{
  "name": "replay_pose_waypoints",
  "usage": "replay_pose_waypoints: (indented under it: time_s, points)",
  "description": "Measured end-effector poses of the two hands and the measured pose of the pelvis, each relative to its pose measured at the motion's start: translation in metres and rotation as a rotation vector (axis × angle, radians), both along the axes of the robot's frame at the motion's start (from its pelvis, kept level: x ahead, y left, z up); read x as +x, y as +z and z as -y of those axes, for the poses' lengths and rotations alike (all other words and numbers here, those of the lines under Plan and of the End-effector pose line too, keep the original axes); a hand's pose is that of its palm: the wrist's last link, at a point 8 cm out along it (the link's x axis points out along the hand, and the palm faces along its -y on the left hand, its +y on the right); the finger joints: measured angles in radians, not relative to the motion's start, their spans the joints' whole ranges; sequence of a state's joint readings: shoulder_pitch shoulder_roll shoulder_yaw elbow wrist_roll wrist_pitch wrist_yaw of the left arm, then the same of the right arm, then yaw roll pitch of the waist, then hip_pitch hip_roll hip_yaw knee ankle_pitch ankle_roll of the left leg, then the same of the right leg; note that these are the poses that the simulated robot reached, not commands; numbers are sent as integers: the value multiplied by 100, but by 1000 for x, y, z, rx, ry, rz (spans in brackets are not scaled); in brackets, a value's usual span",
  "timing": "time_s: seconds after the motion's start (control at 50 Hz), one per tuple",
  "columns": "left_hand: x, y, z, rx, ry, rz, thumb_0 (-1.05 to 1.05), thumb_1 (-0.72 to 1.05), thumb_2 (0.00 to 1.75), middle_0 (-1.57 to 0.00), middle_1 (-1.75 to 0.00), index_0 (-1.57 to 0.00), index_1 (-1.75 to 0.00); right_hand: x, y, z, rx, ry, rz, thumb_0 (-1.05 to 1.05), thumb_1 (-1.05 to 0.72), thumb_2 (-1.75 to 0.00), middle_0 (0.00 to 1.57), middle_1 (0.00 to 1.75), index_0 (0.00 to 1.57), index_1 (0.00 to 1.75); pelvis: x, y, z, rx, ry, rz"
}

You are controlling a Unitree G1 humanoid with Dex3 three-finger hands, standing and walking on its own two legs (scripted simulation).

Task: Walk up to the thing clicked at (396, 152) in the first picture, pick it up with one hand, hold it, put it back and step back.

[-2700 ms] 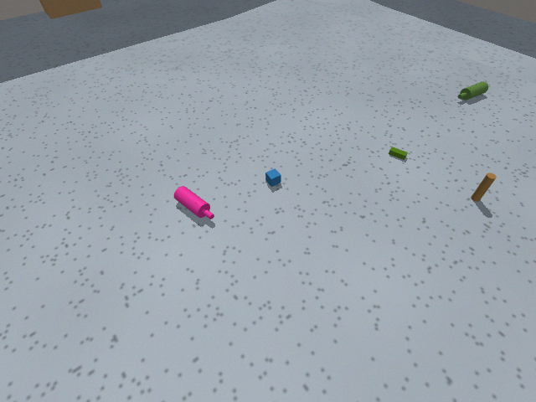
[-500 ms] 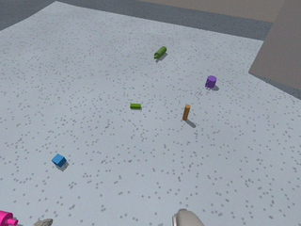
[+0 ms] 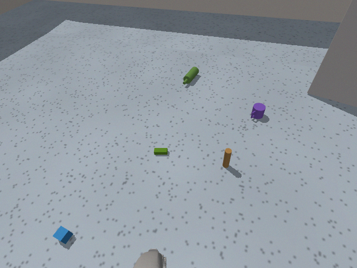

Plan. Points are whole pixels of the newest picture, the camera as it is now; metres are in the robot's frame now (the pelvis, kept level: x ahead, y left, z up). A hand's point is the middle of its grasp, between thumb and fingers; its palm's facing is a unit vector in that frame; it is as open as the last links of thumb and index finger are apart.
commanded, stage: walk up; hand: left
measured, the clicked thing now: (160, 151) +0.98 +0.25 -0.76
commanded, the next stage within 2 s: none
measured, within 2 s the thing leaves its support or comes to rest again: neither
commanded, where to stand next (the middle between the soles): +0.62 +0.02 m, yaw +0 degrees
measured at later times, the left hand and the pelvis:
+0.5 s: hand (86, 212) +0.29 +0.32 -0.14, palm faces -0.09 -0.93 -0.34, open 7.4 cm; pelvis +0.20 +0.05 +0.00, yaw -1 degrees
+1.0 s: hand (108, 174) +0.41 +0.28 -0.12, palm faces +0.01 -0.92 -0.40, open 7.4 cm; pelvis +0.36 +0.01 +0.00, yaw +1 degrees
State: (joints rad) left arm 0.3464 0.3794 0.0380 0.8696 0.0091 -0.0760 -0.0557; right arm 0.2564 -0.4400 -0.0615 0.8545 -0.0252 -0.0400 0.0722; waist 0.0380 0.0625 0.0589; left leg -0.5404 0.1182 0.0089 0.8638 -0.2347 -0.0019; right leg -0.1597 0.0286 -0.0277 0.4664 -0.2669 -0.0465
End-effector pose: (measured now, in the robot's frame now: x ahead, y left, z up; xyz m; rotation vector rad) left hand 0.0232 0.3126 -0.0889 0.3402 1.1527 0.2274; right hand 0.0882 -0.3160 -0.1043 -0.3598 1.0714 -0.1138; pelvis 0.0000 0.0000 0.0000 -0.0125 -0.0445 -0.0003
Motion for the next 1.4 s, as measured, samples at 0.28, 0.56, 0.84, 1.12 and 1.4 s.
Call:
replay_pose_waypoints:
  time_s: [0.28, 0.56, 0.84, 1.12, 1.4]
  points:
    - [124, -37, -58, -36, -42, -71, 1, 90, 90, -20, -30, -20, -30, 115, 22, -52, -66, -36, 67, 1, -90, -90, 20, 30, 21, 30, 119, -8, -52, -8, -7, 2]
    - [294, -7, -42, -21, -128, 30, 1, 90, 90, -20, -30, -20, -30, 134, 4, -39, -23, -139, -102, 1, -90, -90, 20, 30, 21, 30, 222, -1, -42, 46, -23, 3]
    - [375, 15, 8, 25, -72, 113, 1, 90, 90, -20, -30, -20, -30, 270, -21, -6, 38, -71, -79, 1, -91, -90, 20, 30, 21, 30, 316, 0, -3, 47, -19, 19]
    - [385, -19, -39, -6, 35, -7, 1, 90, 90, -20, -30, -21, -30, 388, 5, -24, -47, 15, -64, 1, -91, -90, 20, 30, 20, 30, 400, -8, -28, -17, 36, -1]
    - [487, -29, -55, -53, -19, -45, 1, 90, 90, -20, -30, -20, -30, 446, 21, -57, -62, -34, -17, 1, -90, -90, 20, 30, 21, 30, 476, -1, -52, 16, 24, 15]
